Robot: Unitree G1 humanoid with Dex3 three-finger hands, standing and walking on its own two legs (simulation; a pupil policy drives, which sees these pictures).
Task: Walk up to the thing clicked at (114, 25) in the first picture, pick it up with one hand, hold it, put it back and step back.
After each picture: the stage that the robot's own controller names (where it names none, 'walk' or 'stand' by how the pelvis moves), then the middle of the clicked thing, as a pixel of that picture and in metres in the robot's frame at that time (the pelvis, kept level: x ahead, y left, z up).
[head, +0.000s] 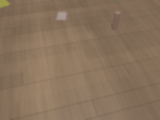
stand; (115, 21) +1.74 -0.43 -0.65
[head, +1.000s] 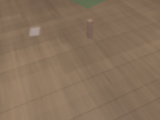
walk; (89, 29) +1.66 +0.00 -0.62
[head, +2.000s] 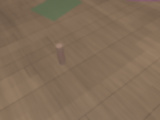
walk; (60, 54) +1.11 +0.28 -0.65
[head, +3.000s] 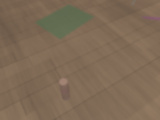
walk; (64, 89) +0.70 +0.19 -0.65
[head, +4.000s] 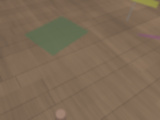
walk; out of the picture +0.47 +0.12 -0.63
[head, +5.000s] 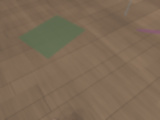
stand; out of the picture +0.38 +0.17 -0.65
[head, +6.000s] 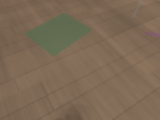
stand; out of the picture +0.36 +0.14 -0.64
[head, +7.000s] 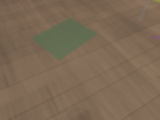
stand; out of the picture +0.37 +0.15 -0.66
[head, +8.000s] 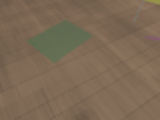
stand; out of the picture +0.35 +0.16 -0.66
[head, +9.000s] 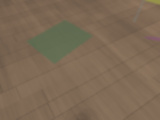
stand; out of the picture +0.34 +0.16 -0.66
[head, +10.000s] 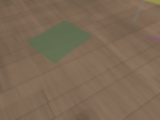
stand; out of the picture +0.35 +0.16 -0.66
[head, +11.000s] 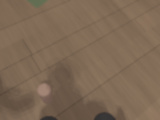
go down; (46, 94) +0.39 +0.15 -0.49
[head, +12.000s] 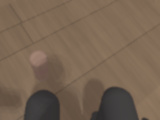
go down; (40, 68) +0.45 +0.16 -0.29
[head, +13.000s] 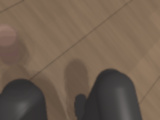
close in; (8, 48) +0.45 +0.18 -0.21
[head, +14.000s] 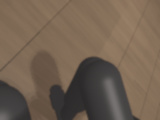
close; out of the picture +0.45 +0.22 -0.17
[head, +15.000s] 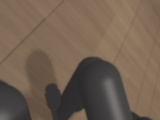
lift; out of the picture +0.45 +0.23 -0.17
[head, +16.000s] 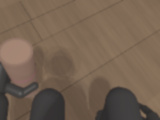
lift; (23, 74) +0.34 +0.19 -0.03
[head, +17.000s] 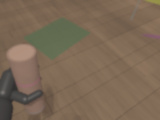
hold; (29, 83) +0.32 +0.17 +0.08
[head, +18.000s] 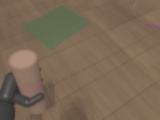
hold; (31, 86) +0.32 +0.17 +0.04
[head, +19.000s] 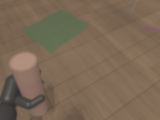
crouch; (32, 88) +0.32 +0.17 +0.04
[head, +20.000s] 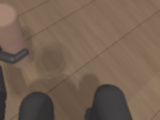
crouch; (13, 42) +0.46 +0.18 -0.05
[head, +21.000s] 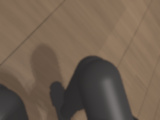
lower; out of the picture +0.48 +0.23 -0.18
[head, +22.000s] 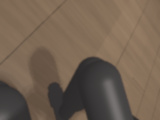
lower; out of the picture +0.47 +0.24 -0.17
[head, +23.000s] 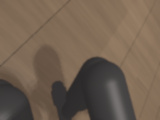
lower; out of the picture +0.46 +0.24 -0.18
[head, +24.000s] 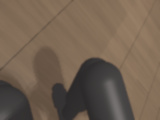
lower; out of the picture +0.48 +0.23 -0.16
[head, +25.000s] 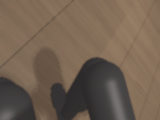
loosen; out of the picture +0.45 +0.21 -0.17
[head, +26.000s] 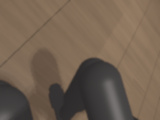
withdraw; out of the picture +0.45 +0.21 -0.18
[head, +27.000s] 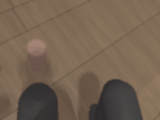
walk; (37, 58) +0.45 +0.16 -0.25
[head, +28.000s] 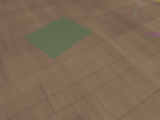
stand; out of the picture +0.37 +0.13 -0.59
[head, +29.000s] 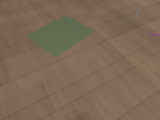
stand; out of the picture +0.37 +0.14 -0.60
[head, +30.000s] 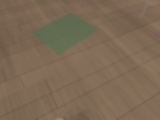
stand; out of the picture +0.38 +0.14 -0.62
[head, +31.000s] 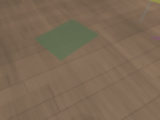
walk; out of the picture +0.39 +0.14 -0.65
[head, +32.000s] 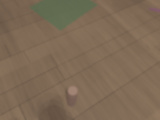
walk; (72, 97) +0.51 +0.03 -0.63
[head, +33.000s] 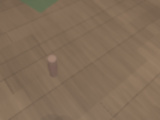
walk; (52, 66) +0.73 +0.20 -0.63
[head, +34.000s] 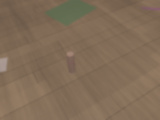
stand; (71, 62) +1.02 +0.18 -0.64
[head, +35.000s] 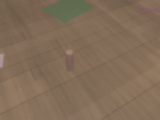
stand; (69, 61) +1.02 +0.13 -0.65
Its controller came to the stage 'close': yes
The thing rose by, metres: 0.69
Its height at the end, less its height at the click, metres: +0.00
